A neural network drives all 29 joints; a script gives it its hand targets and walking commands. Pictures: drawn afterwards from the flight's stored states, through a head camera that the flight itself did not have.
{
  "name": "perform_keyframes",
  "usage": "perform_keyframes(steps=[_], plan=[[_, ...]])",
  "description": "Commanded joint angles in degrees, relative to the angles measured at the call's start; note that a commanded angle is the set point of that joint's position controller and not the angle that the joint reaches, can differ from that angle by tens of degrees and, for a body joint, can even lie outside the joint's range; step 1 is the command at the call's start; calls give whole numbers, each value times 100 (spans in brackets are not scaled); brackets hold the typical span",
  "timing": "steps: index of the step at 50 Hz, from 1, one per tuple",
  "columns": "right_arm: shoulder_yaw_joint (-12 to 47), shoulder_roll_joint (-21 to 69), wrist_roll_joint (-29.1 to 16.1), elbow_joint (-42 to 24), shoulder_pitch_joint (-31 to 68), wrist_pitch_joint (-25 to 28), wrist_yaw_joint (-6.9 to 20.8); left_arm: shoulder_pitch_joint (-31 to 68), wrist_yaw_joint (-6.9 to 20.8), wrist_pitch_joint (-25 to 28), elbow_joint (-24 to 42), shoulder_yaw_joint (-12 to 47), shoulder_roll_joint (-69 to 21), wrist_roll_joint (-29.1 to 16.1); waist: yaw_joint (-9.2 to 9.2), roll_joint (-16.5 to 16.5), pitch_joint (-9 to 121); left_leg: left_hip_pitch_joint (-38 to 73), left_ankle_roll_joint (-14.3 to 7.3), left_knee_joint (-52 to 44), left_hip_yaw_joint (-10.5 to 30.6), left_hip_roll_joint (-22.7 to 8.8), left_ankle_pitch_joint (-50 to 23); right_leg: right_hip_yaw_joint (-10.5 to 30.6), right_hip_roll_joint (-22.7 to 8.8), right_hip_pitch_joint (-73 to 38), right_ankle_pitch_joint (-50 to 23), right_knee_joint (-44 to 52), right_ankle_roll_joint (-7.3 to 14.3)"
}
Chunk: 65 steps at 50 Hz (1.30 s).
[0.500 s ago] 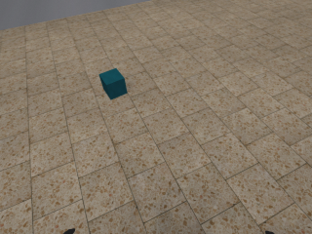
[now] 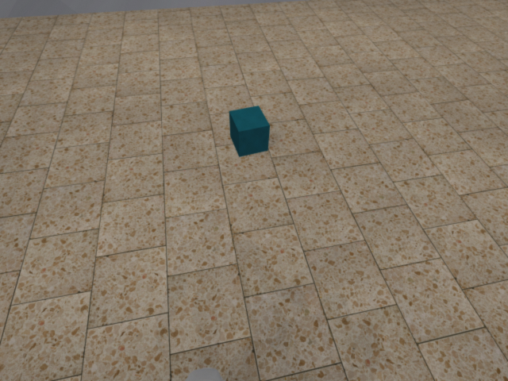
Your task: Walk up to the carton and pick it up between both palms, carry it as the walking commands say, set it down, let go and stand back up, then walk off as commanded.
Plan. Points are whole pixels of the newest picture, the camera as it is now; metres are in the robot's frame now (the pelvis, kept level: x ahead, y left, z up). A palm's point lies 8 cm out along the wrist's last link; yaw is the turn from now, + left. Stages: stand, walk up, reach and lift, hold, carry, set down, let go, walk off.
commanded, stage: walk up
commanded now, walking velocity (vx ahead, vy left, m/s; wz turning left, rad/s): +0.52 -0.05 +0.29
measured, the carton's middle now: (248, 131) +1.41 +0.14 -0.67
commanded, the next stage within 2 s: none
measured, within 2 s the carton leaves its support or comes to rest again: neither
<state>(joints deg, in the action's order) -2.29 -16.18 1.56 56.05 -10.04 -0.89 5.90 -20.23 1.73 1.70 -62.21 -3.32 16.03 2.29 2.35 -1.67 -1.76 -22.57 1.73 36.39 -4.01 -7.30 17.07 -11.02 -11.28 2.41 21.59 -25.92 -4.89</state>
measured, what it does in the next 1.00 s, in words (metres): walks ahead: right foot, then left foot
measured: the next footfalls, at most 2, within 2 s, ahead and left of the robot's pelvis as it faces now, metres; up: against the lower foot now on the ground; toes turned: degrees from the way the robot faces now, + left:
right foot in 0.46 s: +0.41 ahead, -0.12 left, +0.00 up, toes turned -5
left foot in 0.96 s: +0.60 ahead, +0.22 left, +0.00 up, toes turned +14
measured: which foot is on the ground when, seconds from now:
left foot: down 0.00-0.46, up 0.48-0.94, down 0.96-1.00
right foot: down 0.00-0.00, up 0.02-0.44, down 0.46-0.96, up 0.98-1.00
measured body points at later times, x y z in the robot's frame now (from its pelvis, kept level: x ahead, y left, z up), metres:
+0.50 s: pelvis +0.26 -0.01 -0.02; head +0.27 -0.03 +0.43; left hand +0.38 +0.24 -0.13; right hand +0.22 -0.24 -0.18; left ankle +0.07 +0.14 -0.71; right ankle +0.37 -0.11 -0.73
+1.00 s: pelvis +0.49 +0.09 -0.01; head +0.52 +0.12 +0.44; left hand +0.34 +0.29 -0.16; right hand +0.69 -0.10 -0.13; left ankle +0.56 +0.21 -0.73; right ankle +0.37 -0.10 -0.71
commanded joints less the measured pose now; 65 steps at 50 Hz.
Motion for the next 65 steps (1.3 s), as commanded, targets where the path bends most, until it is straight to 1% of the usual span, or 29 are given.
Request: perform_keyframes(steps=[1, 2, 3, 5, 8, 9, 12, 18, 21, 22, 23, 24, 25, 26, 27, 29, 32, 35, 41, 45, 46, 48, 49, 50, 51, 52, 54, 58, 65], plan=[[-565, -1705, 104, 395, -2236, 324, -370, 944, 57, 202, 921, -2, 345, 12, -1464, 2749, 931, 3367, -547, -1562, 2193, -947, 1507, -153, 747, 3590, 1560, -3886, 570], [-513, -2037, 33, 318, -2575, 401, -450, 1349, 30, 176, 1226, 32, 167, 25, -1482, 2764, 546, 3143, -853, -2856, 4443, -1973, 1954, 805, 790, 4600, 1838, -4735, 470], [-440, -1733, 3, 231, -2051, 414, -503, 1601, -17, 177, 1158, 0, 374, -37, -1334, 1606, 585, 3086, -1143, -2771, 4352, -1856, 1761, 1119, 384, 4664, 764, -4856, 442], [-351, -1102, 26, 72, -1157, 510, -538, 1022, -24, 247, 778, 6, 311, -89, -807, 1075, 236, 2367, -1098, -2350, 2975, -1553, 497, 1111, 82, 4205, -86, -4515, 451], [-225, -728, 31, 29, -567, 537, -537, 859, 37, 96, 696, 0, 264, -73, -401, 855, -101, 1428, -954, -2529, 1794, -1098, 87, 981, -2, 3369, -468, -3803, 325], [-220, -647, 24, -9, -606, 535, -524, 941, 69, 57, 774, 10, 185, -86, -383, 1144, -209, 1272, -981, -2650, 1673, -1064, 109, 923, 18, 3348, -722, -3562, 303], [-182, -535, -23, 16, -724, 563, -552, 1297, 98, 3, 922, 3, 109, -63, -388, 465, -439, 1316, -972, -2956, 1483, -1075, 79, 829, 100, 3333, -1206, -2713, 243], [-167, -489, -83, 145, -807, 534, -569, 1828, 176, 38, 1104, 93, -38, -109, -442, 874, -610, 1456, -789, -2973, 978, -787, -85, 615, 325, 2723, -1607, -1180, 234], [-180, -511, -105, 429, -1004, 483, -573, 1105, 73, 119, 1007, 3, 89, -151, 18, 993, -265, 1235, -704, -1815, 413, -324, -748, 356, 487, 1333, -1364, -720, 272], [-129, -373, -100, 547, -1123, 483, -571, 555, 9, 172, 754, -92, 324, -147, 297, 273, 35, 843, -639, -857, 346, -96, -1120, 219, 589, 379, -1276, -678, 299], [-60, -256, -99, 453, -1085, 502, -555, -416, -91, 236, 514, -244, 677, -102, 719, -653, 549, -62, -542, 682, 238, 198, -907, 712, 306, -987, -705, -387, 497], [-19, -3, -87, 116, -988, 565, -569, -1356, -187, 309, 368, -426, 1328, 9, 1016, -2332, 1025, -1169, -355, 2666, 107, 781, 1371, 2613, -1054, -1620, -180, 293, 739], [-8, -27, -138, -203, -1065, 566, -575, -1317, -171, 323, 340, -351, 1418, 11, 670, -2633, 964, -1603, -305, 3520, 599, 808, 1681, 4471, -1745, -1454, -458, 1328, 1029], [0, -12, -48, -92, -975, 528, -551, -907, -198, 324, 296, -337, 1205, -50, 501, -1645, 929, -1721, -259, 3869, 921, 456, 1215, 4490, -1745, -1247, -736, 1199, 1241], [-97, -143, -40, 35, -987, 466, -486, -746, -262, 327, 250, -261, 951, -27, 273, -632, 764, -1647, -282, 4147, 957, 326, 819, 4394, -1699, -680, -964, 1222, 1098], [-133, -60, 3, 196, -747, 355, -441, -342, -269, 386, 329, -194, 557, -97, 67, -327, 353, -1408, -222, 3783, 787, -81, 184, 3154, -1257, -31, -1509, 1006, 1096], [-113, 135, 42, 47, -557, 176, -363, -135, -203, 404, 403, -79, 200, -98, -85, -450, 9, -1006, -171, 3080, 508, -160, -547, 1865, -887, 870, -1532, 1235, 970], [-59, 204, 49, -224, 96, 48, -224, -305, -194, 368, 407, -95, 213, -77, -48, -767, -457, -1145, -79, 2054, 209, -78, -801, 1526, -829, 1175, -1120, 1644, 1070], [-23, 189, 42, -401, 1131, 107, -82, -685, -283, 335, 208, -130, 409, -127, 181, -617, -618, -809, 64, 293, -168, 100, -1406, 1206, -794, 839, -1001, 1871, 1032], [-75, 142, 1, -475, 1002, 243, -178, -517, -171, 314, 264, -121, 373, -83, -89, -1197, -180, 395, -3, -365, -377, 167, -896, 687, -380, 817, -465, 1458, 1008], [-123, -51, 7, -245, 776, 301, -220, -671, -172, 278, 152, -98, 435, -67, -45, -774, 4, 814, -36, -401, -658, 367, -679, 479, -265, 859, -632, 843, 977], [-355, -583, 51, 278, -921, 427, -373, -844, -127, 286, 149, 28, 47, -59, -781, 743, 866, 2782, -200, -559, -376, 244, -58, 327, 117, 1743, -1283, -1429, 810], [-539, -1291, 127, 464, -1909, 500, -496, -859, -111, 307, 362, 55, -211, -80, -1073, 2520, 1149, 3581, -582, -1540, 1977, -1398, 708, 269, 727, 3109, 996, -3396, 623], [-525, -1579, 28, 412, -2181, 517, -539, -495, -139, 273, 514, 73, -337, -23, -1139, 2583, 957, 3426, -700, -2376, 3378, -2140, 818, 861, 783, 3977, 1479, -4372, 573], [-412, -1265, 73, 267, -1687, 464, -548, -446, -156, 240, 410, 87, -251, -109, -1006, 1802, 1161, 3654, -977, -2351, 3417, -2162, 684, 1110, 471, 4107, 851, -4975, 558], [-287, -862, 17, 260, -1407, 512, -549, -269, -169, 263, 316, 19, -68, -119, -815, 602, 948, 3277, -621, -2073, 3101, -2113, -1094, 1199, 351, 4134, 274, -4954, 502], [-194, -462, 16, 197, -812, 600, -581, -364, -95, 210, 182, 12, -272, -117, -473, 132, 700, 2212, -717, -1924, 1858, -1576, -1798, 1301, 161, 3322, -396, -4613, 491], [-79, -79, -98, 337, -942, 676, -583, -19, -37, -52, 384, -36, -350, -100, -212, 1192, -340, 1332, -664, -2487, 951, -1090, -1862, 1013, 224, 3258, -993, -3961, 376], [-71, -141, -98, 416, -1573, 673, -627, 1486, 109, -172, 828, -103, -170, 26, -454, 654, -619, 2116, -799, -2881, 737, -1035, -1389, 757, 287, 3895, -1869, -2876, 241]])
